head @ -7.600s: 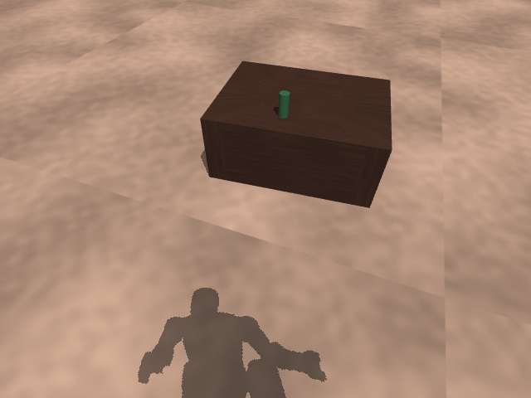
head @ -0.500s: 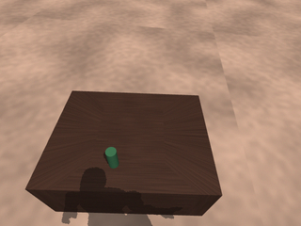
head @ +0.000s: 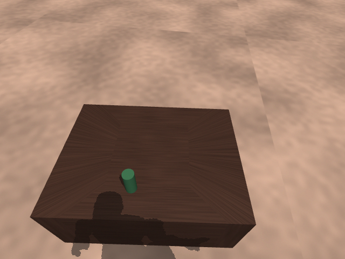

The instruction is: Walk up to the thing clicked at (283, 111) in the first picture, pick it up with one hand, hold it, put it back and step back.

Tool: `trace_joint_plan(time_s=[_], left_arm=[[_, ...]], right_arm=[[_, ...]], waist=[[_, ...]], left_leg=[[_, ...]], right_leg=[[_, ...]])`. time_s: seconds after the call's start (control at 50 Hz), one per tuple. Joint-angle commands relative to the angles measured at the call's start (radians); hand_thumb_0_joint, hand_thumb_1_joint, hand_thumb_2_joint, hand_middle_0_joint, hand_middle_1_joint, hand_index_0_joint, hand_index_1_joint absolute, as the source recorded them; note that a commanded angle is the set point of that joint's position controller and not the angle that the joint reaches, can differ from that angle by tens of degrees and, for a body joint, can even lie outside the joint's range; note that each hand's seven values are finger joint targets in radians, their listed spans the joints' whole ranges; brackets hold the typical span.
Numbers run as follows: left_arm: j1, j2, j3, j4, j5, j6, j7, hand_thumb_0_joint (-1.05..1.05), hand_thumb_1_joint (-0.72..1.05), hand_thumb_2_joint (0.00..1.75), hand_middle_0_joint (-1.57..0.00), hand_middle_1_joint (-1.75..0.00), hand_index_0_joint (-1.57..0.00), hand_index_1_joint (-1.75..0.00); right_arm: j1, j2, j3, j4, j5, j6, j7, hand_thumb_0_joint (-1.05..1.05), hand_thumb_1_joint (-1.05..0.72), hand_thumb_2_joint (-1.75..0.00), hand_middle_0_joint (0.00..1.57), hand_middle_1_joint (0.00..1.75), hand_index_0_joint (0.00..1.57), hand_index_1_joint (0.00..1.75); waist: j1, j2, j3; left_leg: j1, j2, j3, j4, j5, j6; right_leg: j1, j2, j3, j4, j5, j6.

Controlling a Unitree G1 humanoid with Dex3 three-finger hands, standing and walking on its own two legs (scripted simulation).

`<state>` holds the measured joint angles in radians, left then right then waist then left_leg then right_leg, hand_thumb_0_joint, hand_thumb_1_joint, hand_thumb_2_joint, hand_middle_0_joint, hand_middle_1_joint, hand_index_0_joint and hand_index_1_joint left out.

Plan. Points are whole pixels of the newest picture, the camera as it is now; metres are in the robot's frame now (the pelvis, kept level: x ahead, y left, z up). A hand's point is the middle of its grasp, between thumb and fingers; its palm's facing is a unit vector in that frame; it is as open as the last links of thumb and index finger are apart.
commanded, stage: stand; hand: left
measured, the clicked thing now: (129, 181) +0.49 +0.18 -0.33
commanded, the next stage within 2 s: go down in 0.10 s
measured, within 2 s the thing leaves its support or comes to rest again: neither
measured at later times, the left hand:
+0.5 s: hand out of the picture +0.16 +0.26 -0.15, palm faces +0.05 -0.94 -0.34, open 12.4 cm
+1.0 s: hand out of the picture +0.16 +0.27 -0.15, palm faces +0.07 -0.94 -0.32, open 17.2 cm
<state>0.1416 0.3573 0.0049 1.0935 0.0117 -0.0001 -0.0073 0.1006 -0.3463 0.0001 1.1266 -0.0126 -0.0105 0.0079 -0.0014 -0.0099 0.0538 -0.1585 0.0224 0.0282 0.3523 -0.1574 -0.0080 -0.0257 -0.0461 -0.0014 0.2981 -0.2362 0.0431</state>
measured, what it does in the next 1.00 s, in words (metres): stands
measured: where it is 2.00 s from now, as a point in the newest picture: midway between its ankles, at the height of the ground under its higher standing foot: outside the picture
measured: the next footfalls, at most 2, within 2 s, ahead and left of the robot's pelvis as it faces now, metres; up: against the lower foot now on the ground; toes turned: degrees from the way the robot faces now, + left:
none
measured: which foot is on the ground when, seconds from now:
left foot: down 0.00-1.00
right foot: down 0.00-1.00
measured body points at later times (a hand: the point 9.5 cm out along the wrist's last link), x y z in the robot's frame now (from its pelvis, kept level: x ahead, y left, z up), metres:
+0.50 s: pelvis -0.02 -0.01 -0.01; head +0.03 +0.01 +0.43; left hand +0.16 +0.31 -0.13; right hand +0.08 -0.27 -0.13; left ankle +0.02 +0.12 -0.75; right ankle -0.05 -0.15 -0.75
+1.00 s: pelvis +0.01 -0.01 -0.04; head +0.05 +0.01 +0.41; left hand +0.16 +0.32 -0.12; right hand +0.16 -0.27 -0.12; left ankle +0.02 +0.12 -0.75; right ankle -0.05 -0.15 -0.75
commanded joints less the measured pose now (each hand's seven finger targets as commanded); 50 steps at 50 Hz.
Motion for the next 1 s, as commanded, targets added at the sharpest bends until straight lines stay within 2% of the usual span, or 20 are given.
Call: trace_joint_plan(time_s=[0.0,0.16,0.18,0.2,0.22,0.24,0.26,0.3,0.34,0.38,0.4,0.44,0.54,0.62,0.7,0.82,0.88,0.9,0.92,0.98], left_arm=[[-0.014,0.206,0.039,-0.052,-0.001,-0.024,0.018,0.0,0.9,0.9,-0.2,-0.3,-0.2,-0.3],[-0.01,0.214,0.04,-0.053,0.004,-0.025,0.019,0.0,0.9,0.9,-0.2,-0.3,-0.2,-0.3],[-0.015,0.214,0.041,-0.054,0.0,-0.025,0.02,0.0,0.82,0.82,-0.12,-0.22,-0.12,-0.22],[-0.366,0.054,0.044,-0.405,-0.05,-0.123,0.033,0.0,0.74,0.74,-0.04,-0.14,-0.04,-0.14],[-0.52,0.113,0.064,-0.372,-0.051,-0.121,0.041,0.0,0.66,0.66,-0.01,-0.06,-0.01,-0.06],[-0.352,0.173,0.113,-0.201,-0.039,-0.082,0.05,0.0,0.58,0.58,-0.01,-0.03,-0.01,-0.03],[-0.247,0.19,0.136,-0.124,-0.032,-0.057,0.042,0.0,0.5,0.5,0.0,-0.04,0.0,-0.03],[-0.372,0.289,0.185,-0.204,-0.003,-0.062,0.035,0.0,0.34,0.34,-0.01,-0.05,-0.02,-0.04],[-0.208,0.245,0.197,-0.092,0.034,-0.023,0.012,0.0,0.21,0.21,-0.01,-0.07,-0.03,-0.05],[-0.107,0.257,0.247,-0.1,0.065,0.022,-0.004,0.0,0.14,0.18,-0.02,-0.05,-0.03,-0.04],[-0.101,0.256,0.247,-0.16,0.067,0.044,-0.006,0.0,0.06,0.15,-0.03,-0.05,-0.04,-0.03],[-0.086,0.229,0.236,-0.254,0.059,0.103,-0.008,0.0,-0.06,0.12,-0.04,-0.05,-0.05,-0.04],[-0.163,0.183,0.193,-0.369,0.04,0.221,-0.032,0.0,-0.31,0.11,-0.05,-0.05,-0.04,-0.05],[-0.138,0.194,0.219,-0.449,0.033,0.257,-0.053,0.0,-0.5,0.09,-0.06,-0.08,-0.06,-0.08],[-0.152,0.238,0.257,-0.56,0.045,0.252,-0.063,0.0,-0.52,0.08,-0.06,-0.07,-0.05,-0.07],[-0.065,0.278,0.298,-0.666,0.055,0.271,-0.078,0.0,-0.52,0.07,-0.06,-0.07,-0.05,-0.07],[0.014,0.248,0.29,-0.69,0.045,0.3,-0.097,0.0,-0.53,0.05,-0.07,-0.06,-0.06,-0.06],[0.003,0.255,0.29,-0.7,0.043,0.311,-0.103,0.0,-0.54,0.04,-0.07,-0.06,-0.06,-0.06],[0.011,0.263,0.301,-0.714,0.041,0.325,-0.106,0.0,-0.54,0.04,-0.06,-0.06,-0.06,-0.06],[0.053,0.226,0.28,-0.728,0.031,0.359,-0.129,0.0,-0.56,0.03,-0.07,-0.05,-0.06,-0.05]], right_arm=[[-0.04,-0.221,-0.047,-0.057,0.006,-0.02,-0.014,0.0,-0.9,-0.9,0.2,0.3,0.2,0.3],[-0.042,-0.219,-0.048,-0.061,0.005,-0.017,-0.014,0.0,-0.9,-0.9,0.2,0.3,0.2,0.3],[-0.039,-0.218,-0.047,-0.061,0.007,-0.017,-0.012,0.0,-0.98,-0.85,0.17,0.25,0.17,0.25],[-0.006,-0.059,-0.001,-0.339,0.076,-0.064,-0.031,0.0,-1.05,-0.93,0.2,0.3,0.2,0.3],[0.036,-0.09,-0.006,-0.293,0.076,-0.062,-0.043,0.0,-1.05,-0.95,0.2,0.3,0.2,0.3],[0.075,-0.114,-0.015,-0.277,0.075,-0.054,-0.051,0.0,-1.05,-0.95,0.2,0.3,0.2,0.3],[0.086,-0.122,-0.028,-0.308,0.077,-0.044,-0.05,0.0,-1.05,-0.94,0.2,0.3,0.2,0.3],[0.113,-0.122,-0.051,-0.342,0.068,-0.051,-0.068,0.0,-1.03,-0.93,0.2,0.3,0.2,0.3],[0.146,-0.116,-0.07,-0.37,0.051,-0.061,-0.065,0.0,-1.0,-0.92,0.2,0.3,0.2,0.3],[0.144,-0.104,-0.087,-0.409,0.039,-0.065,-0.058,0.0,-0.98,-0.91,0.2,0.3,0.2,0.3],[0.129,-0.096,-0.086,-0.438,0.042,-0.071,-0.06,0.0,-0.97,-0.91,0.2,0.3,0.2,0.3],[0.094,-0.081,-0.076,-0.489,0.048,-0.075,-0.062,0.0,-0.94,-0.9,0.2,0.3,0.2,0.3],[0.071,-0.069,-0.066,-0.553,0.054,-0.093,-0.064,0.0,-0.91,-0.9,0.2,0.3,0.2,0.3],[0.112,-0.068,-0.065,-0.565,0.053,-0.116,-0.067,0.0,-0.87,-0.89,0.2,0.3,0.2,0.3],[0.131,-0.068,-0.07,-0.568,0.045,-0.139,-0.083,0.0,-0.87,-0.89,0.2,0.3,0.2,0.3],[0.126,-0.062,-0.065,-0.579,0.034,-0.162,-0.111,0.0,-0.86,-0.89,0.2,0.3,0.2,0.3],[0.122,-0.059,-0.064,-0.585,0.032,-0.164,-0.123,0.0,-0.86,-0.88,0.2,0.3,0.2,0.3],[0.119,-0.064,-0.062,-0.586,0.031,-0.165,-0.124,0.0,-0.86,-0.88,0.2,0.3,0.2,0.3],[0.111,-0.046,-0.049,-0.595,0.031,-0.167,-0.126,0.0,-0.86,-0.89,0.2,0.3,0.2,0.3],[0.112,-0.056,-0.059,-0.609,0.029,-0.169,-0.134,0.0,-0.86,-0.88,0.2,0.3,0.2,0.3]], waist=[[0.002,0.015,-0.074],[-0.001,0.007,-0.073],[-0.004,0.012,-0.074],[-0.119,0.053,-0.006],[-0.091,0.025,-0.042],[-0.077,0.004,-0.029],[-0.039,0.011,-0.023],[-0.024,0.036,-0.166],[-0.024,0.026,-0.233],[0.035,0.055,-0.278],[0.041,0.078,-0.293],[0.041,0.1,-0.277],[-0.006,0.046,-0.167],[-0.02,0.017,-0.197],[-0.026,0.031,-0.285],[-0.021,0.104,-0.324],[-0.022,0.095,-0.34],[-0.029,0.089,-0.318],[-0.013,0.098,-0.312],[-0.02,0.089,-0.304]], left_leg=[[0.084,0.114,-0.1,-0.032,0.217,0.028],[0.089,0.112,-0.092,-0.027,0.185,0.031],[0.086,0.114,-0.098,-0.03,0.204,0.03],[-0.037,-0.017,0.028,0.018,0.014,0.015],[-0.012,-0.019,0.023,0.026,-0.03,0.013],[-0.046,-0.023,0.024,0.036,-0.066,0.015],[-0.082,-0.017,0.025,0.048,-0.055,0.013],[-0.046,-0.012,0.018,0.083,-0.011,0.01],[-0.053,-0.018,0.011,0.126,0.049,0.01],[-0.075,-0.032,0.015,0.136,0.097,0.008],[-0.064,-0.033,0.014,0.126,0.111,0.004],[-0.072,-0.034,0.011,0.123,0.1,0.002],[-0.141,-0.014,0.005,0.127,-0.031,0.004],[-0.151,-0.01,-0.002,0.175,-0.017,0.013],[-0.134,-0.008,-0.006,0.249,0.094,0.015],[-0.156,-0.01,-0.008,0.322,0.128,0.016],[-0.167,-0.009,-0.012,0.363,0.187,0.023],[-0.183,-0.005,-0.018,0.365,0.182,0.023],[-0.201,-0.008,-0.018,0.372,0.19,0.023],[-0.218,-0.003,-0.024,0.391,0.172,0.024]], right_leg=[[-0.069,-0.099,0.047,-0.043,0.162,-0.052],[-0.075,-0.101,0.049,-0.051,0.165,-0.052],[-0.07,-0.1,0.048,-0.048,0.171,-0.052],[-0.33,0.043,-0.012,0.047,0.117,-0.046],[-0.289,0.042,-0.025,0.051,0.074,-0.046],[-0.29,0.049,-0.033,0.047,0.024,-0.052],[-0.283,0.056,-0.043,0.07,0.004,-0.058],[-0.28,0.053,-0.034,0.104,0.041,-0.058],[-0.271,0.048,-0.032,0.145,0.103,-0.057],[-0.228,0.045,-0.029,0.152,0.129,-0.059],[-0.218,0.049,-0.032,0.149,0.132,-0.06],[-0.228,0.048,-0.035,0.143,0.113,-0.06],[-0.333,0.06,-0.048,0.152,-0.016,-0.058],[-0.366,0.063,-0.049,0.199,0.0,-0.053],[-0.367,0.059,-0.037,0.27,0.117,-0.044],[-0.404,0.052,-0.026,0.328,0.146,-0.037],[-0.412,0.054,-0.029,0.35,0.203,-0.029],[-0.421,0.059,-0.035,0.355,0.187,-0.031],[-0.429,0.057,-0.034,0.359,0.196,-0.031],[-0.462,0.063,-0.044,0.382,0.164,-0.031]])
